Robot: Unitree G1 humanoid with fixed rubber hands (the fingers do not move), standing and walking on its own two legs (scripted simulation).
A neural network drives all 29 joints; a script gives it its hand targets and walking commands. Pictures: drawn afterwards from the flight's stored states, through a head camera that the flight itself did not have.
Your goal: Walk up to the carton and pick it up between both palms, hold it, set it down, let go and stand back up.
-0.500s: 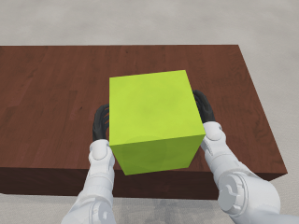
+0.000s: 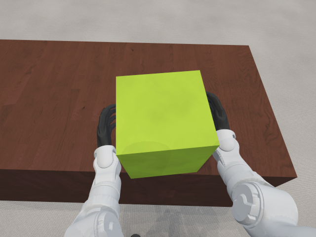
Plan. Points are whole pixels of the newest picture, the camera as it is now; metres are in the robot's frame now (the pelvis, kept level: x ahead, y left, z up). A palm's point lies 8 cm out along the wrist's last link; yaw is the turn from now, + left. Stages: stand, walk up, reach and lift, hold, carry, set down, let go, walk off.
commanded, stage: reach and lift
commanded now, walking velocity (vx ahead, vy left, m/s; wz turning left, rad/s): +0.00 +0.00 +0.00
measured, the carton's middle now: (161, 130) +0.41 +0.05 -0.02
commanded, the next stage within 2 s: none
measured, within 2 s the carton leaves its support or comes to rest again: leaves its support in 0.60 s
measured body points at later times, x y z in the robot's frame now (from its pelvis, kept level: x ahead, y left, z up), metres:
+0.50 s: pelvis -0.01 +0.00 +0.00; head +0.07 +0.01 +0.44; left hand +0.36 +0.20 +0.00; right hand +0.43 -0.10 +0.03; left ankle +0.02 +0.15 -0.74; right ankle -0.01 -0.13 -0.74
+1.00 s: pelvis -0.02 +0.01 +0.00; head -0.03 +0.02 +0.45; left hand +0.38 +0.19 +0.10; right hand +0.41 -0.11 +0.13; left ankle +0.02 +0.15 -0.74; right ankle -0.01 -0.13 -0.74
